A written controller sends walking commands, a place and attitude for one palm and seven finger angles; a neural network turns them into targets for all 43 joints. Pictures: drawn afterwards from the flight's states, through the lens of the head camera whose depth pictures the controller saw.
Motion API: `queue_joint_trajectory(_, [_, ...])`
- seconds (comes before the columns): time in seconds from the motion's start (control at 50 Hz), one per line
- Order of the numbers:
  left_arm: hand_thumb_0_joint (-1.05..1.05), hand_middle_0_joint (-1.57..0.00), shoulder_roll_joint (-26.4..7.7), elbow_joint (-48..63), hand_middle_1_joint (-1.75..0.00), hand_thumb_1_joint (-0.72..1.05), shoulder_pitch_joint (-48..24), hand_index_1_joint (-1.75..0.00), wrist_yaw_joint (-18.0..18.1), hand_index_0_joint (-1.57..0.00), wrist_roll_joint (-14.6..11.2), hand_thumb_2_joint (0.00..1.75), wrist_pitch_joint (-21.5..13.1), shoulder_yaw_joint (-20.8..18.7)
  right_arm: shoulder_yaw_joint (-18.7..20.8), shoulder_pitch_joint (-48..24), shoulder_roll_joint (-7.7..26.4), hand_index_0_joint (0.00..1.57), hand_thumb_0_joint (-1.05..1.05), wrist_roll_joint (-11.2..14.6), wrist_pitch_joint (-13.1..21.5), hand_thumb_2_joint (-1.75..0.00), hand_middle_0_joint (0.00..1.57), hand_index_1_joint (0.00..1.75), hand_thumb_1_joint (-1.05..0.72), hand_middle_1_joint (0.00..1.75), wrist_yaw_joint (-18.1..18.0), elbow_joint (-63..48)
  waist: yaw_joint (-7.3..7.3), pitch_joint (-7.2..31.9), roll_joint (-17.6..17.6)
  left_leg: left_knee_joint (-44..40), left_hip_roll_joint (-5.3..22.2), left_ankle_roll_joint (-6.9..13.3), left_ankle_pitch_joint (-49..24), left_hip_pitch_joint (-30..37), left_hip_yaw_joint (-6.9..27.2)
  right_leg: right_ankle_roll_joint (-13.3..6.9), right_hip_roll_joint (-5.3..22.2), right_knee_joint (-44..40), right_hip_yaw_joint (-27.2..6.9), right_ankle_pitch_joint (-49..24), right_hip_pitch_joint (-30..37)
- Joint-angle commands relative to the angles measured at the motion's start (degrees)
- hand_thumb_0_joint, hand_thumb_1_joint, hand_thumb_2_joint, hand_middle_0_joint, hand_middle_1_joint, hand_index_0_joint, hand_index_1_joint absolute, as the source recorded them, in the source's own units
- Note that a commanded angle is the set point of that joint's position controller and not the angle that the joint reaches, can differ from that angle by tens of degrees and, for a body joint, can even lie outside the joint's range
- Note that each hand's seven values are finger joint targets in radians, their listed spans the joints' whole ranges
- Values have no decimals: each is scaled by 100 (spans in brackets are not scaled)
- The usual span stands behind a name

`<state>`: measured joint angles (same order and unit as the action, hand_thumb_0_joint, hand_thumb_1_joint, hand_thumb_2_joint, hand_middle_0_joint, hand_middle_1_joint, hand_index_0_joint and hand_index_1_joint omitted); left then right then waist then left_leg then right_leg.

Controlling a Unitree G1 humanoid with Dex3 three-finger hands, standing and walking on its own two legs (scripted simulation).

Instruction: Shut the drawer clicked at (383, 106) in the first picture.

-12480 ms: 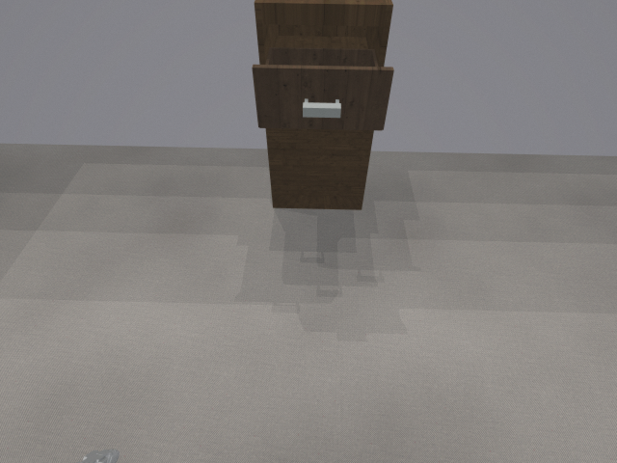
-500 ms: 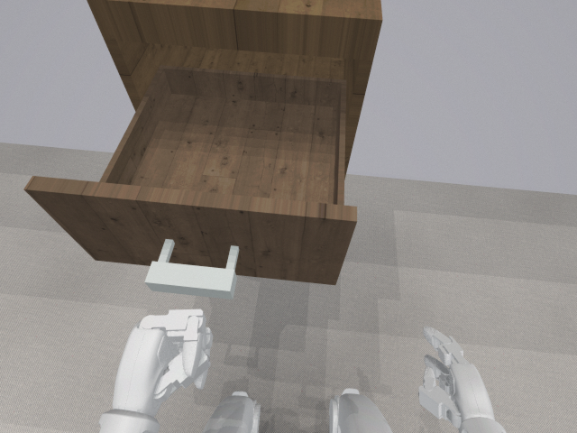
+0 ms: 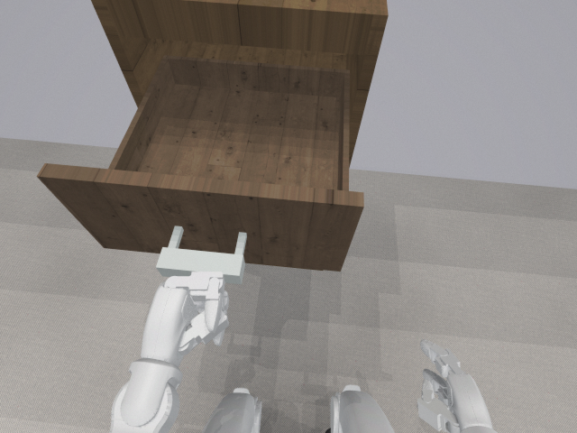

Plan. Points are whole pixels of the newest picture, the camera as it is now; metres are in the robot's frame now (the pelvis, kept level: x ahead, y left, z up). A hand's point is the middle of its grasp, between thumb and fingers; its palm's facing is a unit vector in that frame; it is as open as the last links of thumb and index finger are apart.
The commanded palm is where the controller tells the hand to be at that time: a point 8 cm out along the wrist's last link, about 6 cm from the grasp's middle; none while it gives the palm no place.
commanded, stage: push the drawer shut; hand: left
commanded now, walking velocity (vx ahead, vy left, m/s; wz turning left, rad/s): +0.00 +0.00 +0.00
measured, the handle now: (206, 250) +0.34 +0.12 +0.05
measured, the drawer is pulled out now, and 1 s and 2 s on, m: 0.28 0.15 0.03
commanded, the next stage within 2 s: none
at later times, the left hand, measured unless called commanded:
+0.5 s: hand (230, 271) +0.32 +0.09 +0.05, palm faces -0.13 -0.99 -0.04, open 3.1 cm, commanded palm +0.32 +0.14 +0.05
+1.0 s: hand (243, 226) +0.38 +0.08 +0.05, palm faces -0.10 -0.99 -0.05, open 3.2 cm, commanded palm +0.38 +0.13 +0.05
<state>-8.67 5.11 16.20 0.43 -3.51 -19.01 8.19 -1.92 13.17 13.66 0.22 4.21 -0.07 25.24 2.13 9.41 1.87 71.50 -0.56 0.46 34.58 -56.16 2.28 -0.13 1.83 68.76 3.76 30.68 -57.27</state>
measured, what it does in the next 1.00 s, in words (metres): stands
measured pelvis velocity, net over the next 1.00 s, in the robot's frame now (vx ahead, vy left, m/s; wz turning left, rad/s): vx -0.01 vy -0.01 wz -0.01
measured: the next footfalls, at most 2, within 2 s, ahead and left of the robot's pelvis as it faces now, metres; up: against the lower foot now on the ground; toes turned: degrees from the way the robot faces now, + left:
none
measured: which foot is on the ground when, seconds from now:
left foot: down 0.00-1.00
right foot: down 0.00-1.00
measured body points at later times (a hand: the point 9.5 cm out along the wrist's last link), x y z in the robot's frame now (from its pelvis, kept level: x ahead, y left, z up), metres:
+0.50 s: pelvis -0.01 +0.00 +0.01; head +0.09 +0.00 +0.45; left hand +0.32 +0.14 +0.05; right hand +0.15 -0.24 -0.09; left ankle +0.00 +0.11 -0.63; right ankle +0.02 -0.12 -0.63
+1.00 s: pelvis -0.01 -0.01 +0.01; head +0.10 -0.01 +0.45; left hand +0.38 +0.13 +0.05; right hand +0.10 -0.26 -0.11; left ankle +0.00 +0.11 -0.63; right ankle +0.02 -0.12 -0.63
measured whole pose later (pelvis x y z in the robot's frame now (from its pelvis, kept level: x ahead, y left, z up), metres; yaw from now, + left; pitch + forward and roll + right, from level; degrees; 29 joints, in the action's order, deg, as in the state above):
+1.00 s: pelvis -0.01 -0.01 +0.01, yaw -1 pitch +20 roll -1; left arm -9.0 -30.3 -19.8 0.6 -5.0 -22.0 -1.3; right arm -0.8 13.9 14.1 0.2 0.7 0.7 33.3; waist 4.8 8.0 1.5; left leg 67.1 -0.1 0.0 31.4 -55.8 1.1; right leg -0.6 1.3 65.4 2.6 27.6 -57.9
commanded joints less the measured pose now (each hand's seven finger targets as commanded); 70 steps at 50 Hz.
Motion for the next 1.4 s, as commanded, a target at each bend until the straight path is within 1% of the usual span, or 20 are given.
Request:
queue_joint_trajectory(0.0, [0,-140,-143,1019,-160,90,-1288,-160,35,-140,-49,90,-365,-181,341,-149,704,20,0,15,264,-90,20,30,-90,30,-62,-777,233,1550,-143,-1115,11,68,-1646,870,68,-182,-102,-972,-73,-1179,1184])
queue_joint_trajectory(0.06, [0,-140,-42,921,-160,90,-1481,-160,8,-140,-89,90,-305,-146,351,-152,700,20,0,23,225,-90,20,30,-90,30,-54,-747,216,1698,-19,-1155,8,60,-1751,1021,41,-172,-89,-1005,-74,-1315,1254])
queue_joint_trajectory(0.24, [0,-140,-149,174,-160,90,-2329,-160,-16,-140,-207,90,-296,-442,332,-196,726,20,0,27,136,-90,20,30,-90,30,-53,-574,247,1536,-215,-1224,-6,70,-1545,851,6,-160,-108,-1138,-130,-1168,1353])
queue_joint_trajectory(0.44, [0,-140,-165,-396,-160,90,-3318,-160,-18,-140,-221,90,-377,-529,373,-105,762,20,0,29,65,-90,20,30,-90,30,-9,-348,293,1775,-45,-1280,7,53,-1778,1082,1,-168,-103,-1133,-134,-1394,1364])
queue_joint_trajectory(0.5, [0,-140,-220,-618,-160,90,-3554,-160,1,-140,-211,90,-407,-601,385,-60,785,20,0,18,40,-90,20,30,-90,30,-11,-275,328,1840,-177,-1276,16,65,-1891,1068,6,-158,-110,-1124,-140,-1522,1417])
queue_joint_trajectory(0.52, [0,-140,-244,-716,-160,90,-3604,-160,4,-140,-209,90,-415,-672,385,-47,782,20,0,20,19,-90,20,30,-90,30,-7,-250,282,1868,-135,-1289,10,56,-1899,1066,-11,-163,-105,-1114,-144,-1536,1445])
queue_joint_trajectory(0.54, [0,-140,-142,-766,-160,90,-3837,-160,-6,-140,-198,90,-422,-539,387,-49,783,20,0,25,14,-90,20,30,-90,30,0,-228,368,1818,-156,-1288,16,56,-1842,1085,4,-151,-102,-1135,-140,-1489,1373])
queue_joint_trajectory(0.6, [0,-140,-273,-1061,-160,90,-4151,-160,31,-140,-201,90,-454,-703,401,-3,808,20,0,24,-8,-90,20,30,-90,30,-3,-154,376,1793,-208,-1293,7,73,-1742,998,-9,-154,-109,-1172,-161,-1396,1385])
queue_joint_trajectory(0.64, [0,-140,-177,-1057,-160,90,-4441,-160,32,-140,-181,90,-505,-625,406,27,790,20,0,21,-26,-90,20,30,-90,30,5,-114,378,1962,-28,-1311,6,59,-1834,1129,-11,-157,-108,-1140,-170,-1491,1384])
queue_joint_trajectory(0.72, [0,-140,-192,-1305,-160,90,-4626,-160,65,-140,-172,90,-550,-730,444,145,792,20,0,0,-57,-90,20,30,-90,30,25,-35,364,2211,6,-1301,7,49,-2123,1287,-28,-158,-117,-1109,-167,-1774,1469])
queue_joint_trajectory(0.74, [0,-140,-188,-1475,-160,90,-4651,-160,70,-140,-194,90,-536,-761,440,165,792,20,0,2,-73,-90,20,30,-90,30,33,-16,389,2109,-145,-1313,8,48,-2050,1197,-37,-149,-120,-1145,-162,-1751,1512])
queue_joint_trajectory(0.8, [0,-140,-426,-1863,-160,90,-5066,-160,75,-140,-187,90,-588,-996,429,194,824,20,0,12,-107,-90,20,30,-90,30,8,67,436,1901,-311,-1315,-7,78,-1753,881,-71,-139,-131,-1217,-229,-1562,1566])
queue_joint_trajectory(0.84, [0,-140,-327,-1920,-160,90,-5284,-160,56,-140,-190,90,-656,-941,434,221,804,20,0,3,-105,-90,20,30,-90,30,18,94,453,2014,-183,-1320,-19,75,-1758,952,-100,-133,-122,-1227,-255,-1593,1568])
queue_joint_trajectory(1.02, [0,-140,-598,-2843,-160,90,-6211,-160,59,-140,-154,90,-799,-1309,455,461,846,20,0,-20,-179,-90,20,30,-90,30,21,310,571,2067,-162,-1300,-17,71,-1759,872,-128,-118,-157,-1209,-278,-1645,1480])
queue_joint_trajectory(1.04, [0,-140,-432,-2850,-160,90,-6493,-160,45,-140,-175,90,-824,-1162,458,482,831,20,0,-31,-173,-90,20,30,-90,30,27,336,653,2120,-121,-1267,-25,86,-1759,889,-138,-105,-148,-1217,-290,-1675,1457])
queue_joint_trajectory(1.12, [0,-140,-633,-3071,-160,90,-6687,-160,58,-140,-144,90,-896,-1418,490,639,860,20,0,-63,-191,-90,20,30,-90,30,41,381,597,2503,-88,-1261,-21,75,-2033,1016,-146,-113,-171,-1137,-286,-1956,1592])
queue_joint_trajectory(1.14, [0,-140,-609,-3216,-160,90,-6637,-160,46,-140,-146,90,-890,-1414,490,652,853,20,0,-57,-204,-90,20,30,-90,30,55,388,563,2430,-3,-1287,-24,54,-2039,1001,-150,-126,-169,-1153,-288,-1950,1588])
queue_joint_trajectory(1.26, [0,-140,-657,-3718,-160,90,-7257,-160,70,-140,-93,90,-993,-1496,490,797,870,20,0,-85,-254,-90,20,30,-90,30,90,496,709,2299,-117,-1268,-24,78,-1859,823,-168,-109,-196,-1195,-305,-1828,1481])
queue_joint_trajectory(1.32, [0,-140,-811,-3854,-160,90,-7567,-160,90,-140,-57,90,-1060,-1649,491,910,882,20,0,-117,-262,-90,20,30,-90,30,103,535,723,2459,-15,-1250,-28,79,-1972,868,-164,-116,-210,-1137,-309,-1944,1477])
queue_joint_trajectory(1.38, [0,-140,-959,-4191,-160,90,-7828,-160,87,-140,-43,90,-1104,-1809,485,953,885,20,0,-116,-282,-90,20,30,-90,30,102,582,784,2371,-189,-1214,-43,104,-1722,601,-217,-89,-208,-1212,-379,-1794,1529])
